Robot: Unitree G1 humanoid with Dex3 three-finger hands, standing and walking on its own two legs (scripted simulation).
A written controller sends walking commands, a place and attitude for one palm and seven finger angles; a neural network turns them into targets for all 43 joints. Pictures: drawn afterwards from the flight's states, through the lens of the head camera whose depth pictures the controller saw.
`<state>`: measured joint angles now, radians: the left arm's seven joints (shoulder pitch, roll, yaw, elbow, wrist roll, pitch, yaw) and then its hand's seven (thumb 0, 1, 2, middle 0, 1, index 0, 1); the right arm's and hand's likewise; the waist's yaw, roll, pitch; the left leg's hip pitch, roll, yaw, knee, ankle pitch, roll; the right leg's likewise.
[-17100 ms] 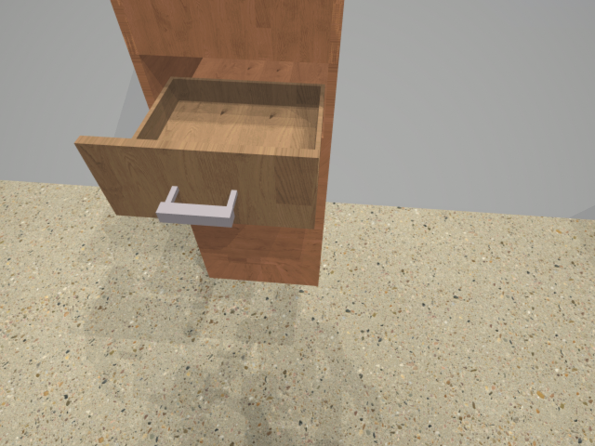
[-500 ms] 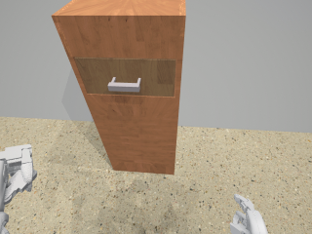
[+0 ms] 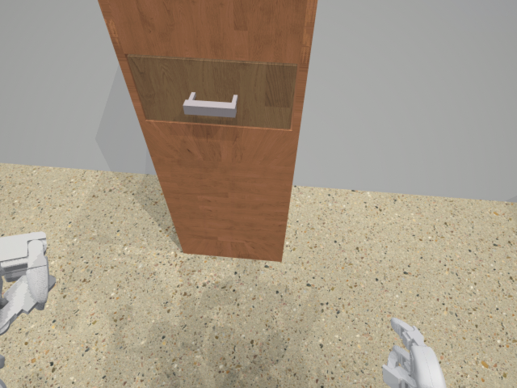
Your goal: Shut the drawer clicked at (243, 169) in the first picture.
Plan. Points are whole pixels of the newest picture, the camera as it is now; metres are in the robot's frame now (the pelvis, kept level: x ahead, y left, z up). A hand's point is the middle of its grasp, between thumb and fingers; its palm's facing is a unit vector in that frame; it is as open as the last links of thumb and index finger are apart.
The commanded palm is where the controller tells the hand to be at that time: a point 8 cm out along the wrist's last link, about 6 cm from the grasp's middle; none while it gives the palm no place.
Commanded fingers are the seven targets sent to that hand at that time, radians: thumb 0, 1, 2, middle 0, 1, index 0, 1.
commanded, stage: step back with the hand held close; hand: left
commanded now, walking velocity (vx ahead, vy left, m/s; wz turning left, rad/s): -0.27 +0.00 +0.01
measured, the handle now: (212, 103) +0.71 +0.16 +0.05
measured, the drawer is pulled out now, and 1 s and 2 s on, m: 0.00 0.00 0.00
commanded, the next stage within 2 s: stop stepping back and stand still in 0.64 s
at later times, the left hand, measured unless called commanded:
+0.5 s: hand out of the picture +0.12 +0.26 +0.18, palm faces +0.36 -0.80 -0.48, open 3.2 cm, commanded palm +0.05 +0.31 +0.19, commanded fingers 0.00 0.90 0.90 -1.40 -1.60 -1.40 -1.60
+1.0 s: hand out of the picture +0.02 +0.27 +0.19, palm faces +0.29 -0.85 -0.45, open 3.3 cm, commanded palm -0.04 +0.32 +0.19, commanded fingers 0.00 0.90 0.90 -1.40 -1.60 -1.40 -1.60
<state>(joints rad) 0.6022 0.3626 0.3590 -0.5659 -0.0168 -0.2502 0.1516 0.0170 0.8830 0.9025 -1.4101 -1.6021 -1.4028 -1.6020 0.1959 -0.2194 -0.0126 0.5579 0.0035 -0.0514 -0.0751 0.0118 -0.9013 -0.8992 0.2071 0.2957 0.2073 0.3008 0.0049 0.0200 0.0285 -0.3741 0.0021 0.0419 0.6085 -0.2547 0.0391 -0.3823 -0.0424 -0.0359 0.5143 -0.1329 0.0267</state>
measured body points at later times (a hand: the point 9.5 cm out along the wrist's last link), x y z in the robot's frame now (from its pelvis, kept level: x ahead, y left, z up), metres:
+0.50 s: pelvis -0.07 +0.02 +0.00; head -0.05 +0.04 +0.44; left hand +0.09 +0.30 +0.20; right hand +0.12 -0.22 -0.07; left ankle +0.06 +0.10 -0.73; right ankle -0.01 -0.13 -0.72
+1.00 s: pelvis -0.18 +0.04 +0.01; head -0.18 +0.07 +0.46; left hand +0.00 +0.32 +0.21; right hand -0.03 -0.19 -0.05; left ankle -0.01 +0.10 -0.72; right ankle -0.21 -0.05 -0.71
